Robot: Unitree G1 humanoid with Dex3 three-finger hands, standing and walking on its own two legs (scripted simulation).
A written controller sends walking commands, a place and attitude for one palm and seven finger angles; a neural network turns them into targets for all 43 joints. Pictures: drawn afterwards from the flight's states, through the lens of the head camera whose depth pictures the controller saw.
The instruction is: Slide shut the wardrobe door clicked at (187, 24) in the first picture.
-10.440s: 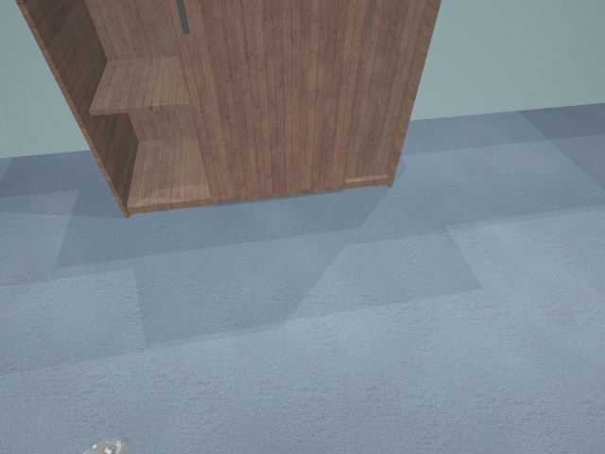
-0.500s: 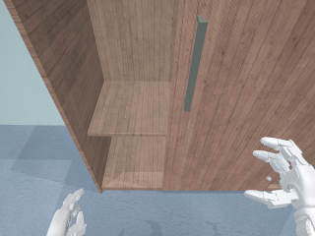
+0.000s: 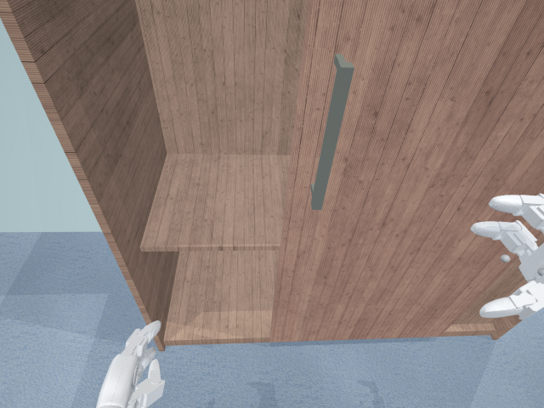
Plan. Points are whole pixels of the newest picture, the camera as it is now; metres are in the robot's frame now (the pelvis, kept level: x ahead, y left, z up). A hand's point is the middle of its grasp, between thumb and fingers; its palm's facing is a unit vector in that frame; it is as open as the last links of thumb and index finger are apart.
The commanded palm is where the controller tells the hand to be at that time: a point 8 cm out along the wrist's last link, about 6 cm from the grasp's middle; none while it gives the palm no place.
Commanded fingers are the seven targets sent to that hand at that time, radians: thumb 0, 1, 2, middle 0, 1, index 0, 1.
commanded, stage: raise the hand with hooked fingers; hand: right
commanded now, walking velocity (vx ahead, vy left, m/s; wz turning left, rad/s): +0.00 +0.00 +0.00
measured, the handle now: (326, 141) +0.49 -0.08 +0.17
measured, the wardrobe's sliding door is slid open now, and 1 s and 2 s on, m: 0.38 0.38 0.38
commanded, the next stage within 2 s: move the hooked fingers beside the handle in 0.52 s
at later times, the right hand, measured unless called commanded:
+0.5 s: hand (495, 244) +0.29 -0.27 +0.16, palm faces +0.05 +1.00 -0.08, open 14.0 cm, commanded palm +0.25 -0.31 +0.17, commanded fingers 0.00 0.50 -0.30 0.30 1.20 0.30 1.20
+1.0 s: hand (451, 225) +0.32 -0.23 +0.16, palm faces +0.00 +1.00 -0.05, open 14.0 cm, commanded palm +0.29 -0.28 +0.16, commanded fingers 0.00 0.50 -0.30 0.30 1.20 0.30 1.20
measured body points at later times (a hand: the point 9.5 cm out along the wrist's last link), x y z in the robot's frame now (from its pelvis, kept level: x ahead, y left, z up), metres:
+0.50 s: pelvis +0.01 +0.00 +0.00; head -0.01 +0.02 +0.45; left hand +0.18 +0.24 -0.07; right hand +0.28 -0.33 +0.17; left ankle +0.00 +0.11 -0.73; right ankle +0.03 -0.12 -0.73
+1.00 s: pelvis +0.01 +0.00 +0.00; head -0.01 +0.02 +0.45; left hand +0.18 +0.23 -0.07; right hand +0.31 -0.28 +0.17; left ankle +0.00 +0.11 -0.73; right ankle +0.02 -0.12 -0.73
